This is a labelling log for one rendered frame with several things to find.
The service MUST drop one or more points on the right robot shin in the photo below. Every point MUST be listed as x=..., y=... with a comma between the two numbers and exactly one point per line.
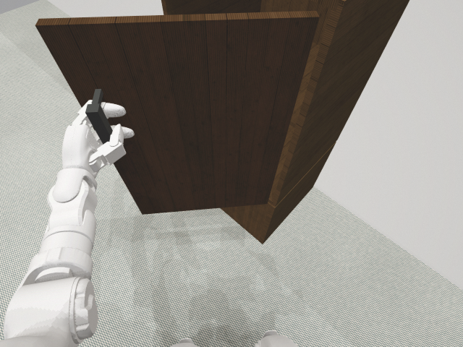
x=270, y=332

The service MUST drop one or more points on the left robot shin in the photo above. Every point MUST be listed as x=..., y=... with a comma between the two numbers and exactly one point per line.
x=186, y=340

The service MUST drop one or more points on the robot shin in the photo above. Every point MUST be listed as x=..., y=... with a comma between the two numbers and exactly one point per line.
x=186, y=340
x=270, y=332

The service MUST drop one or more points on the handle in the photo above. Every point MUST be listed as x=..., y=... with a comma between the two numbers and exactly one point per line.
x=98, y=118

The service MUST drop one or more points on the left robot forearm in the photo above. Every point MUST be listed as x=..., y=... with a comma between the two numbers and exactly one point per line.
x=69, y=238

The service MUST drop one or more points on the robot left upper arm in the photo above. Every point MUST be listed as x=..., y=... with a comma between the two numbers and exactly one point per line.
x=57, y=313

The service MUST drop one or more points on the cupboard door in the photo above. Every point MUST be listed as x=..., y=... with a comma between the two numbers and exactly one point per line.
x=209, y=97

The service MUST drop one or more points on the robot left hand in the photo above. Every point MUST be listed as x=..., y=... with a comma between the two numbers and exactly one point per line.
x=83, y=149

